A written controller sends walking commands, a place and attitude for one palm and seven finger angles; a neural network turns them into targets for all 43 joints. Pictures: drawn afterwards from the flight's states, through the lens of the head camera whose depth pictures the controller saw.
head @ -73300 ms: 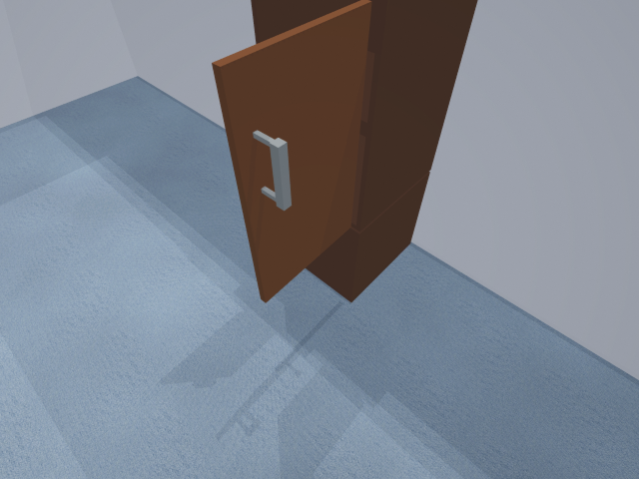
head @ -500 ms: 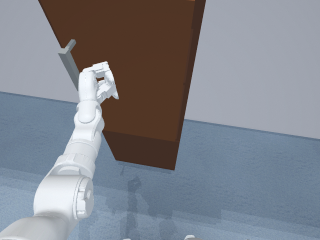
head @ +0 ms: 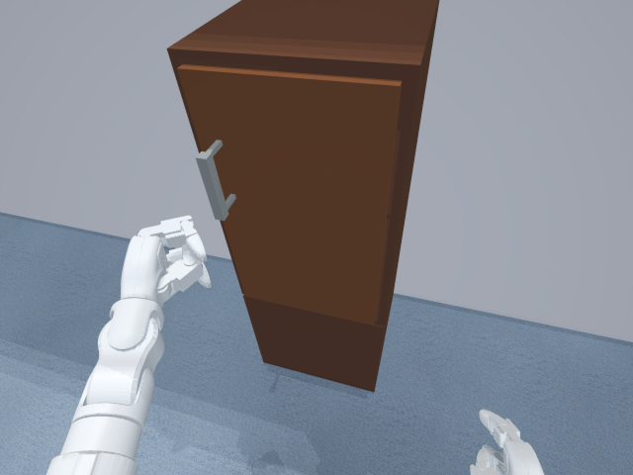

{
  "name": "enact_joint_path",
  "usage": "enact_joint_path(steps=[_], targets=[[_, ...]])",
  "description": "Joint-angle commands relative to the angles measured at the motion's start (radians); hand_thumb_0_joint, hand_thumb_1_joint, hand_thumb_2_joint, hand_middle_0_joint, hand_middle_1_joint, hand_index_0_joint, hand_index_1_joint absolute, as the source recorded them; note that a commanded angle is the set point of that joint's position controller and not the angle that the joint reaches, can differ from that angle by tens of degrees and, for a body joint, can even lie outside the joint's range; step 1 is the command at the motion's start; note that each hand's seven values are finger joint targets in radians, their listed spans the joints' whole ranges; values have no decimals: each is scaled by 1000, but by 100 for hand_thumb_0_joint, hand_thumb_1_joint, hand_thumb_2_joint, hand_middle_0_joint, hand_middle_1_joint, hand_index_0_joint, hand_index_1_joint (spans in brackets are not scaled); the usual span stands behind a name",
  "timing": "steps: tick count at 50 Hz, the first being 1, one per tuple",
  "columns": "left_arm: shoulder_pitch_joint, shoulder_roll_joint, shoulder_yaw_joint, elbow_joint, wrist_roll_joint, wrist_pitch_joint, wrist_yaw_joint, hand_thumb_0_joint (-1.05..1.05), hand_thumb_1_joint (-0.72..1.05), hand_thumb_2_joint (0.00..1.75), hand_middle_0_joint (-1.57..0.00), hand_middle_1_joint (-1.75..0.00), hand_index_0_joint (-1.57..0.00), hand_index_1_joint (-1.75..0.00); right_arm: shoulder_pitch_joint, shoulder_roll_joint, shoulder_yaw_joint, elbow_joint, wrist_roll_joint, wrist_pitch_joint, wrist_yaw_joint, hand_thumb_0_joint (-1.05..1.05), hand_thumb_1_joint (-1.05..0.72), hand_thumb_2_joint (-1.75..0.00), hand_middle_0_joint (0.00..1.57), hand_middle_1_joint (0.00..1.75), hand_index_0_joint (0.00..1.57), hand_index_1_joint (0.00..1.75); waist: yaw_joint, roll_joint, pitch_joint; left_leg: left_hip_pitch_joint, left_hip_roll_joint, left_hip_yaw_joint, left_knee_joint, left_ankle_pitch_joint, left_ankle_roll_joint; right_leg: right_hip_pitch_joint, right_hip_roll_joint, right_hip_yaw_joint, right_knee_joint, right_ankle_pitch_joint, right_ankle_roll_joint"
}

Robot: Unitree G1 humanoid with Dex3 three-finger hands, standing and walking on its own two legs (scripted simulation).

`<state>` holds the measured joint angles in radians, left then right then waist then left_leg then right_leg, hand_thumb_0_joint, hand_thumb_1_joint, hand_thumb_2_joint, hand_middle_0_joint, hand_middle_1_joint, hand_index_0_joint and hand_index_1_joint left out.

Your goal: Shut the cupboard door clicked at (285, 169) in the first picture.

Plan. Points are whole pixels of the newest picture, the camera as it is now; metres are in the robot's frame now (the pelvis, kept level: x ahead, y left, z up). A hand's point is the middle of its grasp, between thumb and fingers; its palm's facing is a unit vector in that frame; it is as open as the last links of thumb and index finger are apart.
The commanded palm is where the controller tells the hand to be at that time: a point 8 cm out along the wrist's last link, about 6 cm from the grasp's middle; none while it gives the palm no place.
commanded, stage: draw the hand back to the body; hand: left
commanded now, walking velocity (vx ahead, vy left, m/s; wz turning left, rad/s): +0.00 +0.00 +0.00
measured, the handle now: (219, 181) +0.58 +0.21 +0.07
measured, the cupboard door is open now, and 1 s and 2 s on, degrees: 0 0 0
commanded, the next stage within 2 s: step back with the hand held close in 0.98 s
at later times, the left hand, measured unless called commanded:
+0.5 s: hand (59, 337) +0.22 +0.26 +0.16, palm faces +0.41 -0.84 -0.35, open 5.3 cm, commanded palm +0.16 +0.30 +0.18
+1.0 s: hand (27, 346) +0.20 +0.28 +0.17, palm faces +0.47 -0.79 -0.40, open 7.4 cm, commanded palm +0.15 +0.31 +0.19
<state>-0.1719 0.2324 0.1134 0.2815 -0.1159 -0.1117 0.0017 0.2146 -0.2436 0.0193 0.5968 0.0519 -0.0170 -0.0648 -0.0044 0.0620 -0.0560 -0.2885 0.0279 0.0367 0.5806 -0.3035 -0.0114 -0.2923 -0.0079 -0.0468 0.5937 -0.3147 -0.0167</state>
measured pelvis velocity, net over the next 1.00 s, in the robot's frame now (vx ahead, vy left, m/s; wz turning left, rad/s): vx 0.01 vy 0.01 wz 0.01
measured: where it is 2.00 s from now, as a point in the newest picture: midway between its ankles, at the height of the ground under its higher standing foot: outside the picture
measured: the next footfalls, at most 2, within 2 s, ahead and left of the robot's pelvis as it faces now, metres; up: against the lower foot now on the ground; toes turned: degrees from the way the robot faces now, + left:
none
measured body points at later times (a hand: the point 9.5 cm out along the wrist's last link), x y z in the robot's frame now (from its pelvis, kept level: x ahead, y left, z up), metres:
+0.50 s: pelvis +0.00 +0.01 +0.01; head -0.03 -0.01 +0.46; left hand +0.19 +0.31 +0.18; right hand +0.19 -0.20 -0.08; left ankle +0.00 +0.13 -0.73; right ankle +0.00 -0.10 -0.73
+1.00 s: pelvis +0.01 +0.01 +0.01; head -0.01 -0.01 +0.46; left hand +0.17 +0.32 +0.19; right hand +0.20 -0.20 -0.07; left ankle +0.00 +0.13 -0.73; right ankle +0.00 -0.10 -0.73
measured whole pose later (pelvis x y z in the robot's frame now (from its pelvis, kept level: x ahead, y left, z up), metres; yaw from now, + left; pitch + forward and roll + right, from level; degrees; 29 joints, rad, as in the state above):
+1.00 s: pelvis +0.01 +0.01 +0.01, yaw +1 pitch -5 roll +0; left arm 0.45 0.33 0.33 -0.34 -0.05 -0.09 0.11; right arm 0.20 -0.21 0.02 0.64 0.01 -0.11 -0.08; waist 0.06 0.07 0.00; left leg -0.09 0.01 0.03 0.42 -0.25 0.01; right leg -0.08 -0.02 -0.05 0.40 -0.25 0.00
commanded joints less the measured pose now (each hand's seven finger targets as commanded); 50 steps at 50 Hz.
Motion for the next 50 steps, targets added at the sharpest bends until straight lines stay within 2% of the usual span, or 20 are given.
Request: enact_joint_path(steps=[1, 5, 7, 11, 13, 15, 18, 22, 26, 28, 30, 31, 32, 34, 35, 39, 41, 45, 48, 50], targets=[[-192, 209, 89, -332, 34, -41, 66, 0, 90, 90, -100, -117, -100, -117, -129, -89, -20, -148, -7, -36, -23, 0, -90, -90, 20, 30, 20, 30, 16, -107, -100, 91, -33, 3, -159, 122, 46, 120, -3, 42, -203, 158, 17], [-140, 209, 90, -422, 48, -38, 89, 0, 90, 90, -89, -105, -89, -105, -149, -83, -17, -142, -15, -46, -31, 0, -90, -90, 20, 30, 20, 30, 15, -39, -62, 149, -30, 2, -206, 105, 44, 139, 1, 33, -250, 107, 9], [-95, 201, 91, -483, 53, -41, 97, 0, 90, 90, -83, -99, -83, -99, -153, -77, -13, -141, -21, -57, -30, 0, -90, -90, 20, 30, 20, 30, 20, 12, -74, 180, -30, -3, -224, 134, 40, 164, 3, 24, -248, 140, 5], [27, 215, 119, -559, 58, -40, 103, 0, 90, 90, -72, -87, -72, -87, -160, -81, -11, -138, -26, -73, -26, 0, -90, -90, 20, 30, 20, 30, 30, -16, -59, 201, -26, -10, -251, 162, 36, 182, 12, 12, -264, 158, 6], [79, 225, 143, -604, 60, -42, 106, 0, 90, 90, -67, -81, -67, -81, -161, -81, -14, -138, -32, -80, -24, 0, -90, -90, 20, 30, 20, 30, 37, -4, -58, 207, -27, -10, -252, 182, 34, 193, 12, 8, -263, 181, 5], [183, 231, 169, -599, 54, -35, 105, 0, 90, 90, -61, -75, -61, -75, -163, -83, -20, -132, -34, -82, -22, 0, -90, -90, 20, 30, 20, 30, 44, -47, -19, 188, -22, -14, -257, 183, 33, 201, 12, 8, -272, 178, 6], [235, 251, 212, -677, 56, -42, 106, 0, 90, 90, -53, -66, -53, -66, -168, -77, -19, -135, -35, -86, -19, 0, -90, -90, 20, 30, 20, 30, 50, -16, -31, 194, -24, -13, -257, 192, 30, 206, 10, 7, -270, 181, 7], [337, 256, 249, -741, 53, -43, 110, 0, 90, 90, -42, -54, -42, -54, -170, -72, -24, -132, -37, -100, -18, 0, -90, -90, 20, 30, 20, 30, 53, 3, 7, 178, -19, -18, -258, 186, 27, 202, 7, 5, -271, 167, 7], [437, 296, 317, -818, 58, -52, 119, 0, 90, 90, -31, -42, -31, -42, -159, -75, -30, -128, -41, -122, -19, 0, -90, -90, 20, 30, 20, 30, 63, 31, -15, 184, -19, -21, -252, 217, 25, 217, 6, 0, -259, 193, 6], [505, 301, 344, -827, 55, -53, 123, 0, 90, 90, -25, -36, -25, -36, -156, -72, -32, -125, -42, -130, -16, 0, -90, -90, 20, 30, 20, 30, 68, 4, 6, 174, -16, -22, -248, 228, 24, 208, 8, -3, -256, 204, 8], [566, 320, 380, -848, 54, -52, 125, 0, 90, 90, -20, -30, -20, -30, -157, -76, -40, -124, -41, -140, -18, 0, -90, -90, 20, 30, 20, 30, 72, 23, 20, 177, -12, -19, -242, 236, 25, 198, 10, 1, -265, 208, 9], [525, 289, 340, -857, 57, -53, 123, 0, 90, 90, -20, -30, -20, -30, -150, -74, -35, -120, -41, -141, -18, 0, -90, -90, 20, 30, 20, 30, 59, 26, 24, 173, -16, -17, -246, 221, 24, 194, 4, -1, -259, 195, 10], [519, 267, 320, -824, 57, -48, 124, 0, 90, 90, -20, -30, -20, -30, -145, -76, -35, -114, -41, -143, -19, 0, -90, -90, 20, 30, 20, 30, 52, -17, 65, 158, -12, -22, -249, 206, 24, 173, 6, -8, -261, 177, 12], [485, 269, 314, -822, 62, -45, 128, 0, 90, 90, -20, -30, -20, -30, -136, -86, -42, -110, -42, -146, -24, 0, -90, -90, 20, 30, 20, 30, 48, -25, 45, 177, -14, -20, -245, 207, 31, 164, 5, -3, -261, 176, 13], [476, 262, 303, -813, 64, -41, 127, 0, 90, 90, -20, -30, -20, -30, -141, -89, -43, -105, -40, -151, -26, 0, -90, -90, 20, 30, 20, 30, 45, -17, 67, 181, -12, -19, -243, 197, 32, 146, 8, 0, -274, 166, 14], [484, 282, 324, -826, 65, -43, 135, 0, 90, 90, -20, -30, -20, -30, -140, -84, -41, -108, -45, -150, -29, 0, -90, -90, 20, 30, 20, 30, 61, -26, 8, 188, -19, -21, -240, 229, 34, 191, 1, -1, -252, 194, 10], [485, 296, 336, -850, 66, -45, 135, 0, 90, 90, -20, -30, -20, -30, -143, -80, -38, -108, -46, -151, -28, 0, -90, -90, 20, 30, 20, 30, 65, 1, -11, 189, -22, -21, -238, 248, 31, 212, -1, 1, -249, 214, 9], [525, 315, 366, -843, 61, -43, 134, 0, 90, 90, -20, -30, -20, -30, -152, -75, -37, -106, -48, -153, -28, 0, -90, -90, 20, 30, 20, 30, 74, 0, 13, 181, -21, -16, -229, 259, 29, 207, 4, 5, -263, 233, 9], [528, 302, 361, -845, 60, -43, 132, 0, 90, 90, -20, -30, -20, -30, -147, -70, -35, -111, -47, -147, -25, 0, -90, -90, 20, 30, 20, 30, 71, 21, 15, 176, -20, -10, -231, 267, 26, 213, 0, 4, -253, 243, 9], [549, 294, 359, -826, 57, -38, 128, 0, 90, 90, -20, -30, -20, -30, -148, -72, -37, -109, -46, -146, -26, 0, -90, -90, 20, 30, 20, 30, 70, 2, 39, 175, -15, -9, -229, 277, 26, 198, 6, 5, -266, 252, 10]])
